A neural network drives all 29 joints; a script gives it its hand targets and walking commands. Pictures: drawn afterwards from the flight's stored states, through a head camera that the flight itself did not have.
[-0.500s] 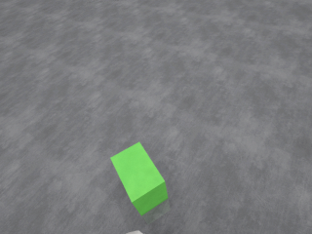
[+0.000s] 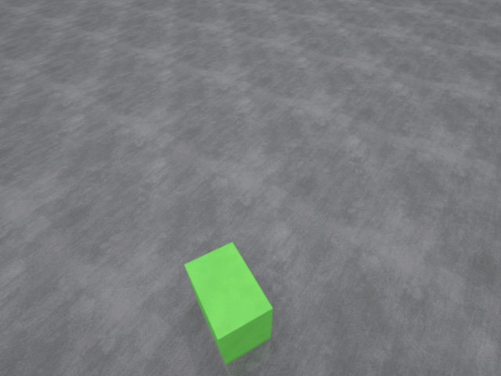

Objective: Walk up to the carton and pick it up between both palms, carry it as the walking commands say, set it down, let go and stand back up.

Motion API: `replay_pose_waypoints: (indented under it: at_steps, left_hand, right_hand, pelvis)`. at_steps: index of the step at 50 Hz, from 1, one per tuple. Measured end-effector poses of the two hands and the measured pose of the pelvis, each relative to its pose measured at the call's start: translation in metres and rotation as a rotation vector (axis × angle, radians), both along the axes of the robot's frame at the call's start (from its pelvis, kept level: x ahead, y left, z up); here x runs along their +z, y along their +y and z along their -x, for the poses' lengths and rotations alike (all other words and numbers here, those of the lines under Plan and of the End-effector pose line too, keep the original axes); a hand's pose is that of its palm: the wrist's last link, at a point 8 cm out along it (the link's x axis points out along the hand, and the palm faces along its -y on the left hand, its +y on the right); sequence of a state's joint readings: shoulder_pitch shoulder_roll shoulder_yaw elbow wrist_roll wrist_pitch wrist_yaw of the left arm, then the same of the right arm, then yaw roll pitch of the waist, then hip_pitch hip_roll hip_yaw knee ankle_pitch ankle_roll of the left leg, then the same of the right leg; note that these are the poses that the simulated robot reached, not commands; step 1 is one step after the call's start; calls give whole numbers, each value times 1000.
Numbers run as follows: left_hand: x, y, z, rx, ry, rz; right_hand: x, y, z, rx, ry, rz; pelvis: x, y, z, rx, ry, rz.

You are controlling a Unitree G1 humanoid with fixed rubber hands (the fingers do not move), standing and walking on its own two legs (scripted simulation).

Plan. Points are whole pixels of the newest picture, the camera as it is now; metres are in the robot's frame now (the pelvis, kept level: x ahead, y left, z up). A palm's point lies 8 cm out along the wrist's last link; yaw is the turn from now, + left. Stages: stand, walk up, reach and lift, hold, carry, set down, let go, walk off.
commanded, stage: walk up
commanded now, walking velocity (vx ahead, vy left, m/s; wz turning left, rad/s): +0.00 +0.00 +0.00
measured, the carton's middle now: (229, 302) +0.52 +0.12 -0.63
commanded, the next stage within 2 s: none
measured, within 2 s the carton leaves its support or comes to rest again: neither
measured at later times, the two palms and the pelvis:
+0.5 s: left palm out of the picture +0.01 +0.18 -0.13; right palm out of the picture +0.12 -0.35 -0.14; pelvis +0.05 -0.08 -0.01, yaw +11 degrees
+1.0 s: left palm out of the picture +0.11 +0.17 -0.14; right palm (420, 328) +0.26 -0.31 -0.16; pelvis +0.12 -0.10 -0.02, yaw +20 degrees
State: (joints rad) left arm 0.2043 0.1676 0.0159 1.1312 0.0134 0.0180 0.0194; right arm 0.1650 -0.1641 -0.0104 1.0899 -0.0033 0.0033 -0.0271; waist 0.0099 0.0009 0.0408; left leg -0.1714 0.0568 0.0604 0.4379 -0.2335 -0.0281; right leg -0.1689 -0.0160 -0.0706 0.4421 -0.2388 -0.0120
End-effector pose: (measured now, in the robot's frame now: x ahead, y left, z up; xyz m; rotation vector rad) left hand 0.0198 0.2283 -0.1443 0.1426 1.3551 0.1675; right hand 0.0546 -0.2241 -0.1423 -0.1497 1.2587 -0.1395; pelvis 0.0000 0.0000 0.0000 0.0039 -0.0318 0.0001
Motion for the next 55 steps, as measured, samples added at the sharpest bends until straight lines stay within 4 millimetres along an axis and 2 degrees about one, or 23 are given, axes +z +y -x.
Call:
replay_pose_waypoints:
  at_steps: [6,9,11,14,17,19,20,22,24,27,31,34,36,38,41,47,50,53,55]
  left_hand:
    - [9,-12,9,5,13,2]
    - [7,-8,8,20,-2,-9]
    - [6,0,0,24,-23,-33]
    - [12,7,-23,31,-99,-72]
    - [20,2,-45,47,-189,-95]
    - [20,-6,-51,74,-238,-119]
    - [18,-11,-46,95,-245,-131]
    - [15,-26,-27,142,-208,-132]
    - [15,-43,-3,189,-134,-113]
    - [17,-66,21,259,-56,-82]
    - [11,-89,34,324,8,-42]
    - [-2,-97,36,361,45,-5]
    - [-15,-98,33,376,61,18]
    - [-21,-96,23,376,67,29]
    - [-21,-91,-1,357,49,29]
    - [-5,-70,-61,285,-78,-53]
    - [5,-61,-86,275,-138,-121]
    - [14,-58,-96,272,-167,-192]
    - [24,-56,-88,280,-148,-229]
  right_hand:
    - [-6,0,22,-22,68,-30]
    - [-8,-6,38,-45,108,-22]
    - [-7,-20,55,-59,153,11]
    - [0,-51,78,-70,228,68]
    - [4,-86,83,-54,273,99]
    - [-2,-109,71,-14,281,106]
    - [-6,-120,58,18,274,111]
    - [-8,-131,17,88,215,119]
    - [-1,-130,-38,142,105,108]
    - [13,-114,-120,224,-54,72]
    - [26,-77,-212,338,-206,33]
    - [29,-44,-260,411,-279,12]
    - [27,-27,-280,440,-316,13]
    - [26,-19,-283,446,-311,11]
    - [23,-23,-269,429,-253,19]
    - [0,-59,-225,383,-72,19]
    - [-14,-82,-210,362,-2,12]
    - [-27,-102,-210,362,35,12]
    - [-27,-108,-217,378,46,15]
  pelvis:
    - [5,-2,-1,3,0,8]
    - [2,-6,-1,22,0,9]
    - [-1,-13,-2,40,8,5]
    - [-2,-30,-6,70,26,5]
    - [-5,-49,-14,101,45,10]
    - [-12,-63,-22,129,47,9]
    - [-16,-69,-25,144,44,13]
    - [-15,-76,-34,182,38,23]
    - [-9,-80,-45,190,42,18]
    - [0,-81,-61,222,48,22]
    - [-1,-81,-75,266,44,31]
    - [-9,-77,-89,292,33,42]
    - [-18,-73,-99,305,26,49]
    - [-19,-75,-103,298,16,32]
    - [-15,-81,-107,297,6,25]
    - [-13,-94,-115,335,20,19]
    - [-18,-104,-124,350,28,2]
    - [-24,-111,-131,367,24,7]
    - [-20,-110,-133,370,27,-6]
